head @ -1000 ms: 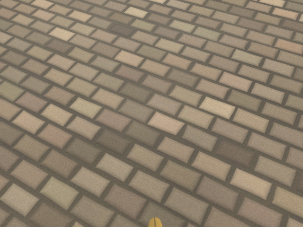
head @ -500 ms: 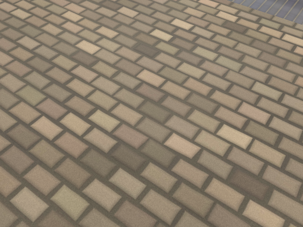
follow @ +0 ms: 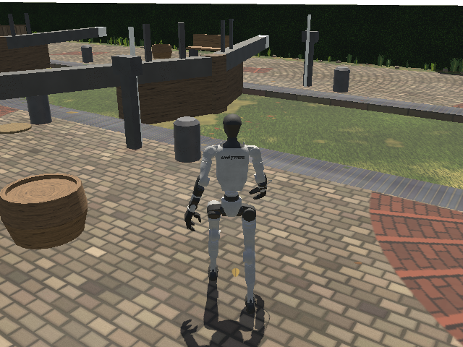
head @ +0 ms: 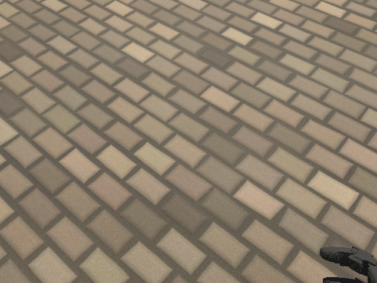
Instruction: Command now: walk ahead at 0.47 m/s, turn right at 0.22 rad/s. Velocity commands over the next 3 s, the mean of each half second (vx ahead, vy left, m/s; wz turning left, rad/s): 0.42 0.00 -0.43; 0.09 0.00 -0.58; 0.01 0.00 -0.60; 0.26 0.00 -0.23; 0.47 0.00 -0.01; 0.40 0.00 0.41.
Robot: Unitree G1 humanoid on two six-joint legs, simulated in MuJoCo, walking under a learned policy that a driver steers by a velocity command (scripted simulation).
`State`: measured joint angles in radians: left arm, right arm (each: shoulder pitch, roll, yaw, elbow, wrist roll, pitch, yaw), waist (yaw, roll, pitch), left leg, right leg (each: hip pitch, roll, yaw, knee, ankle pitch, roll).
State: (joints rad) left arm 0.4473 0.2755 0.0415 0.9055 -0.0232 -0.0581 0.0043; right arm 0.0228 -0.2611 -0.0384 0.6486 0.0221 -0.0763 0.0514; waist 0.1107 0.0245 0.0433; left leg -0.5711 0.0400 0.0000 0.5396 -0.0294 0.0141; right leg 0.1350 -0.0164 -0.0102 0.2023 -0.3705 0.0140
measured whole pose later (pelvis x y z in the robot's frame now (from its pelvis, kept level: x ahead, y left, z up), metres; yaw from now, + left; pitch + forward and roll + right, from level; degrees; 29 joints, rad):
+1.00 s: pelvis +0.37 -0.02 +0.00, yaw -33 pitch +2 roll +1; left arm 0.17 0.31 0.08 0.60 0.00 0.04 0.03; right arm 0.12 -0.30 -0.06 0.76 0.00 -0.01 -0.02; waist 0.02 0.00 0.04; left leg -0.42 -0.02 -0.13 0.69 -0.32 -0.07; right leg -0.39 0.15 0.20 0.51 -0.15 -0.05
